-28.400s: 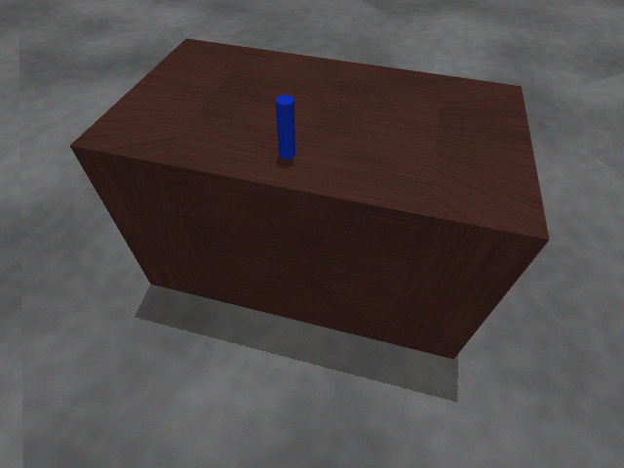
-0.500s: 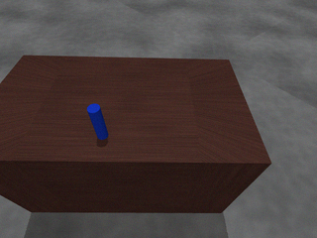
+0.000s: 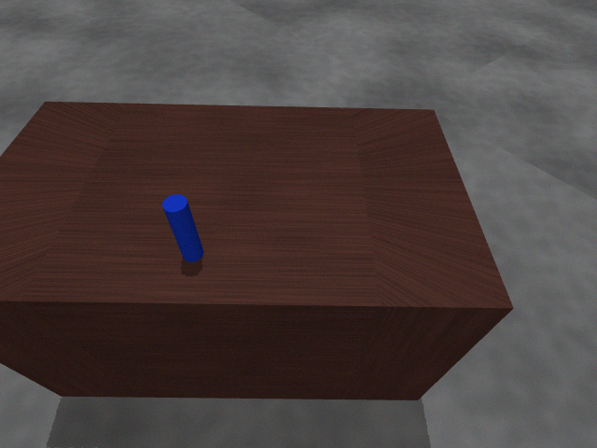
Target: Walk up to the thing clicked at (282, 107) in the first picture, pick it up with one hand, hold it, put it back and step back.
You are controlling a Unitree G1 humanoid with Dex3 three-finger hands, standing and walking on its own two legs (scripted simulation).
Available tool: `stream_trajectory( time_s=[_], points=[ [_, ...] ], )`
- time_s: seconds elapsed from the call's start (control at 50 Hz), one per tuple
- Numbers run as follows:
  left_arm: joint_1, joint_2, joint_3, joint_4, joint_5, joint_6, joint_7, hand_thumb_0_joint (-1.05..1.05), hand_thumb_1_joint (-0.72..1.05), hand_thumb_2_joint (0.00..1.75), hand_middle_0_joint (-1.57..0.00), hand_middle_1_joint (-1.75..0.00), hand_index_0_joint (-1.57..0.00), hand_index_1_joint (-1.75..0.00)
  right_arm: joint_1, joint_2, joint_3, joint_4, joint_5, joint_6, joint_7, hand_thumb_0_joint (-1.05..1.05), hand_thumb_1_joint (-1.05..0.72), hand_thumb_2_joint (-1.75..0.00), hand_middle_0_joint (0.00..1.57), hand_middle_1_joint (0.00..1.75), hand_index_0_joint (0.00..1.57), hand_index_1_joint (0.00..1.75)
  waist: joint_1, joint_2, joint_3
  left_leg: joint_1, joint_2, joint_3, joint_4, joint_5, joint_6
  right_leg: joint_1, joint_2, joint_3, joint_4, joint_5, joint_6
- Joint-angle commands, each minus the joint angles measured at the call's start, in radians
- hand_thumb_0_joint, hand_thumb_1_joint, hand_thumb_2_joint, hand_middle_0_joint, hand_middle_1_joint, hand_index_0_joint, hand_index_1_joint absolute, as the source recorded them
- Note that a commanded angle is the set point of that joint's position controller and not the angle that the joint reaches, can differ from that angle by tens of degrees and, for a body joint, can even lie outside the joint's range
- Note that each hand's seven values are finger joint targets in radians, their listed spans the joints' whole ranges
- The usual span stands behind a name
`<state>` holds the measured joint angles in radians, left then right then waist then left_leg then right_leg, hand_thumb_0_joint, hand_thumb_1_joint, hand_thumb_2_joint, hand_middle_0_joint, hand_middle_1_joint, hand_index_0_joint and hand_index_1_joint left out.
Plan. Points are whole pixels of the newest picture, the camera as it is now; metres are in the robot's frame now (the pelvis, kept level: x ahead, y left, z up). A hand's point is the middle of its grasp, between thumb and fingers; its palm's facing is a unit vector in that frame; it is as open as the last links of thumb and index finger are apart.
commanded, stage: stand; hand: left
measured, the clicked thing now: (184, 230) +0.47 +0.22 -0.06
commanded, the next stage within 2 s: step back in 0.54 s
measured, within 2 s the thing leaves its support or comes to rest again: neither
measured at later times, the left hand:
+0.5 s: hand out of the picture +0.07 +0.25 -0.16, palm faces -0.01 -0.94 -0.34, open 7.4 cm
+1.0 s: hand out of the picture +0.08 +0.30 -0.18, palm faces -0.02 -0.93 -0.37, open 7.4 cm
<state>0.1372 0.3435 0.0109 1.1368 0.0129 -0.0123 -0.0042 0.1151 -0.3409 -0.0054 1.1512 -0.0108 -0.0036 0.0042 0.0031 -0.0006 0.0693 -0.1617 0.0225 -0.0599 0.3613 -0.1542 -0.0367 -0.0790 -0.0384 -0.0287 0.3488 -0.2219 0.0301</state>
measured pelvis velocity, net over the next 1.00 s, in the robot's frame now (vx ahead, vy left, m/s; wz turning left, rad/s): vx -0.06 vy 0.03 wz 0.00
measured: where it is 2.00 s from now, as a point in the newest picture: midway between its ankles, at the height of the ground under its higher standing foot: outside the picture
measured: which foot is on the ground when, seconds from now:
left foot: down 0.00-1.00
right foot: down 0.00-0.82, up 0.84-1.00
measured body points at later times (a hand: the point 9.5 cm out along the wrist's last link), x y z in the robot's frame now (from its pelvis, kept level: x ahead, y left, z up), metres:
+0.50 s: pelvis +0.01 -0.01 +0.00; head +0.02 -0.01 +0.45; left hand +0.07 +0.30 -0.14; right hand +0.08 -0.30 -0.14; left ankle +0.03 +0.14 -0.75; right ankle -0.02 -0.14 -0.75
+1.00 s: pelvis -0.06 +0.03 -0.02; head +0.03 +0.05 +0.42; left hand +0.08 +0.34 -0.15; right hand +0.02 -0.29 -0.13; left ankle -0.02 +0.13 -0.75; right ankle -0.09 -0.12 -0.67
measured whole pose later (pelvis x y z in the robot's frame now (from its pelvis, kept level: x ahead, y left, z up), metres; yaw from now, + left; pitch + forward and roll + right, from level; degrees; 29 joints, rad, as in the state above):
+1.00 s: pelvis -0.06 +0.03 -0.02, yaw +0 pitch -1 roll -1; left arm 0.03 0.41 0.07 0.90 0.00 0.05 0.02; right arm 0.14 -0.36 -0.05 0.91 -0.03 0.04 -0.01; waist -0.02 -0.04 0.22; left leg -0.34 -0.01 -0.02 0.64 -0.28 0.04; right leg -0.45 0.09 0.14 1.14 -0.53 -0.01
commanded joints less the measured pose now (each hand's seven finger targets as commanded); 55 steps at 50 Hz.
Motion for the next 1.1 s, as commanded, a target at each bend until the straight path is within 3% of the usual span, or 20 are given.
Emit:
stream_trajectory(
  time_s=[0.0, 0.28, 0.5, 0.52, 0.56, 0.6, 0.66, 0.68, 0.72, 0.74, 0.76, 0.78, 0.8, 0.82, 0.84, 0.88, 0.92, 0.98, 1.02, 1.08],
  points=[
    [-0.019, 0.215, 0.039, -0.060, -0.002, -0.015, 0.016, 0.00, 0.90, 0.90, -0.20, -0.30, -0.20, -0.30, -0.034, -0.214, -0.038, -0.053, 0.001, -0.021, -0.015, 0.00, -0.90, -0.90, 0.20, 0.30, 0.20, 0.30, -0.004, 0.018, -0.082, 0.034, 0.092, -0.057, -0.050, 0.121, 0.046, -0.021, -0.093, 0.070, -0.067, 0.086, -0.041],
    [-0.026, 0.215, 0.038, -0.063, -0.004, -0.015, 0.015, 0.00, 0.90, 0.90, -0.20, -0.30, -0.20, -0.30, -0.030, -0.214, -0.034, -0.058, 0.004, -0.019, -0.013, 0.00, -0.90, -0.90, 0.20, 0.30, 0.20, 0.30, -0.008, 0.017, -0.069, 0.024, 0.090, -0.058, -0.055, 0.102, 0.043, -0.020, -0.094, 0.072, -0.077, 0.081, -0.043],
    [-0.031, 0.218, 0.040, -0.071, -0.001, -0.016, 0.014, 0.00, 0.90, 0.90, -0.20, -0.30, -0.20, -0.30, -0.037, -0.218, -0.034, -0.066, 0.003, -0.021, -0.015, 0.00, -0.90, -0.90, 0.20, 0.30, 0.20, 0.30, -0.003, 0.007, -0.087, 0.045, 0.095, -0.053, -0.043, 0.156, 0.041, -0.014, -0.094, 0.069, -0.073, 0.125, -0.041],
    [-0.049, 0.294, 0.092, -0.092, -0.023, -0.002, 0.017, 0.00, 0.90, 0.90, -0.20, -0.30, -0.20, -0.30, -0.070, -0.267, -0.058, -0.103, 0.008, -0.004, -0.010, 0.00, -0.90, -0.90, 0.20, 0.30, 0.20, 0.30, -0.004, 0.014, 0.016, -0.047, 0.071, -0.048, 0.074, 0.353, 0.079, -0.061, -0.081, 0.071, 0.029, 0.297, -0.056],
    [-0.024, 0.280, 0.098, -0.119, -0.027, 0.006, 0.022, 0.00, 0.90, 0.90, -0.20, -0.30, -0.20, -0.30, -0.049, -0.240, -0.063, -0.135, 0.021, 0.007, -0.010, 0.00, -0.90, -0.90, 0.20, 0.30, 0.20, 0.30, -0.007, 0.002, -0.059, -0.033, 0.050, -0.015, 0.182, 0.409, 0.094, -0.043, -0.100, 0.069, 0.067, 0.405, -0.098],
    [-0.053, 0.289, 0.109, -0.163, -0.022, 0.017, 0.022, 0.00, 0.90, 0.90, -0.20, -0.30, -0.20, -0.30, -0.016, -0.238, -0.075, -0.164, 0.022, 0.021, -0.010, 0.00, -0.90, -0.90, 0.20, 0.30, 0.20, 0.30, -0.017, -0.058, -0.119, -0.043, 0.008, 0.014, 0.290, 0.313, 0.095, -0.052, -0.154, 0.109, 0.077, 0.414, -0.158],
    [-0.147, 0.305, 0.112, -0.243, 0.005, 0.029, 0.022, 0.00, 0.90, 0.90, -0.20, -0.30, -0.20, -0.30, 0.036, -0.235, -0.094, -0.202, 0.013, 0.046, -0.002, 0.00, -0.90, -0.90, 0.20, 0.30, 0.20, 0.30, -0.035, -0.179, -0.111, -0.055, -0.053, 0.005, 0.538, -0.266, 0.107, -0.219, -0.307, 0.214, 0.080, 0.397, -0.265],
    [-0.180, 0.313, 0.114, -0.267, 0.013, 0.029, 0.023, 0.00, 0.90, 0.90, -0.20, -0.30, -0.20, -0.30, 0.076, -0.234, -0.096, -0.215, 0.015, 0.051, 0.002, 0.00, -0.90, -0.90, 0.20, 0.30, 0.20, 0.30, -0.057, -0.207, -0.097, -0.073, -0.031, -0.022, 0.555, -0.338, 0.116, -0.245, -0.326, 0.213, 0.101, 0.398, -0.271],
    [-0.197, 0.301, 0.107, -0.285, 0.014, 0.031, 0.024, 0.00, 0.90, 0.90, -0.20, -0.30, -0.20, -0.30, 0.094, -0.225, -0.096, -0.224, 0.015, 0.048, 0.006, 0.00, -0.90, -0.90, 0.20, 0.30, 0.20, 0.30, -0.057, -0.196, -0.057, -0.108, -0.027, 0.007, 0.436, -0.273, 0.111, -0.224, -0.268, 0.162, 0.182, 0.406, -0.231],
    [-0.194, 0.290, 0.102, -0.292, 0.008, 0.035, 0.025, 0.00, 0.90, 0.90, -0.20, -0.30, -0.20, -0.30, 0.115, -0.226, -0.100, -0.223, 0.011, 0.039, 0.005, 0.00, -0.90, -0.90, 0.20, 0.30, 0.20, 0.30, -0.064, -0.170, -0.066, -0.103, -0.014, 0.026, 0.280, -0.089, 0.107, -0.187, -0.223, 0.129, 0.254, 0.366, -0.184],
    [-0.170, 0.264, 0.099, -0.296, -0.004, 0.044, 0.024, 0.00, 0.90, 0.90, -0.20, -0.30, -0.20, -0.30, 0.104, -0.262, -0.111, -0.229, -0.001, 0.031, 0.001, 0.00, -0.90, -0.90, 0.20, 0.30, 0.20, 0.30, -0.048, -0.009, -0.062, -0.112, 0.054, -0.061, 0.151, 0.267, 0.118, -0.183, -0.107, 0.064, 0.414, 0.255, -0.124],
    [-0.130, 0.206, 0.092, -0.306, -0.020, 0.054, 0.028, 0.00, 0.90, 0.90, -0.20, -0.30, -0.20, -0.30, 0.080, -0.320, -0.125, -0.251, -0.019, 0.023, -0.002, 0.00, -0.90, -0.90, 0.20, 0.30, 0.20, 0.30, -0.032, 0.170, -0.064, -0.052, 0.173, -0.265, 0.080, 0.523, 0.176, -0.292, 0.067, 0.039, 0.573, -0.017, -0.074],
    [-0.111, 0.196, 0.091, -0.311, -0.018, 0.063, 0.037, 0.00, 0.90, 0.90, -0.20, -0.30, -0.20, -0.30, 0.092, -0.369, -0.131, -0.260, -0.017, 0.015, -0.003, 0.00, -0.90, -0.90, 0.20, 0.30, 0.20, 0.30, -0.035, 0.196, -0.114, -0.005, 0.267, -0.382, 0.065, 0.653, 0.259, -0.341, 0.139, 0.147, 0.692, -0.426, -0.076],
    [-0.092, 0.199, 0.090, -0.298, -0.012, 0.066, 0.046, 0.00, 0.90, 0.90, -0.20, -0.30, -0.20, -0.30, 0.082, -0.385, -0.136, -0.272, -0.014, 0.012, -0.008, 0.00, -0.90, -0.90, 0.20, 0.30, 0.20, 0.30, -0.040, 0.193, -0.149, -0.015, 0.304, -0.451, 0.043, 0.577, 0.286, -0.350, 0.155, 0.230, 0.794, -0.469, -0.075],
    [-0.093, 0.219, 0.095, -0.294, -0.009, 0.068, 0.051, 0.00, 0.90, 0.90, -0.20, -0.30, -0.20, -0.30, 0.040, -0.365, -0.134, -0.297, -0.011, 0.015, -0.014, 0.00, -0.90, -0.90, 0.20, 0.30, 0.20, 0.30, -0.031, 0.153, -0.148, -0.034, 0.285, -0.399, 0.047, 0.492, 0.266, -0.357, 0.144, 0.267, 0.847, -0.438, -0.080],
    [-0.014, 0.229, 0.093, -0.269, -0.020, 0.069, 0.052, 0.00, 0.90, 0.90, -0.20, -0.30, -0.20, -0.30, -0.053, -0.317, -0.121, -0.325, -0.017, 0.012, -0.027, 0.00, -0.90, -0.90, 0.20, 0.30, 0.20, 0.30, 0.026, 0.170, -0.146, -0.010, 0.223, -0.253, 0.097, 0.418, 0.248, -0.405, 0.127, 0.234, 0.894, -0.332, -0.066],
    [0.002, 0.246, 0.105, -0.269, -0.013, 0.063, 0.045, 0.00, 0.90, 0.90, -0.20, -0.30, -0.20, -0.30, -0.014, -0.267, -0.110, -0.338, -0.015, 0.009, -0.033, 0.00, -0.90, -0.90, 0.20, 0.30, 0.20, 0.30, 0.012, 0.141, -0.166, 0.066, 0.204, -0.213, 0.131, 0.432, 0.261, -0.404, 0.110, 0.198, 0.866, -0.298, -0.040],
    [-0.034, 0.225, 0.103, -0.303, -0.005, 0.049, 0.038, 0.00, 0.90, 0.90, -0.20, -0.30, -0.20, -0.30, 0.052, -0.273, -0.115, -0.334, -0.016, 0.011, -0.036, 0.00, -0.90, -0.90, 0.20, 0.30, 0.20, 0.30, -0.032, 0.128, -0.141, 0.128, 0.227, -0.208, 0.151, 0.494, 0.298, -0.397, 0.091, 0.159, 0.690, -0.327, -0.010],
    [-0.034, 0.215, 0.106, -0.317, -0.005, 0.042, 0.032, 0.00, 0.90, 0.90, -0.20, -0.30, -0.20, -0.30, 0.069, -0.283, -0.113, -0.340, -0.016, 0.015, -0.036, 0.00, -0.90, -0.90, 0.20, 0.30, 0.20, 0.30, -0.047, 0.146, -0.144, 0.152, 0.224, -0.209, 0.159, 0.485, 0.288, -0.372, 0.077, 0.121, 0.539, -0.310, -0.013],
    [0.032, 0.202, 0.111, -0.296, 0.004, 0.030, 0.024, 0.00, 0.90, 0.90, -0.20, -0.30, -0.20, -0.30, 0.028, -0.294, -0.107, -0.352, -0.005, 0.026, -0.033, 0.00, -0.90, -0.90, 0.20, 0.30, 0.20, 0.30, -0.023, 0.167, -0.174, 0.059, 0.192, -0.174, 0.204, 0.364, 0.247, -0.205, 0.068, 0.046, 0.252, -0.173, -0.039]
  ],
)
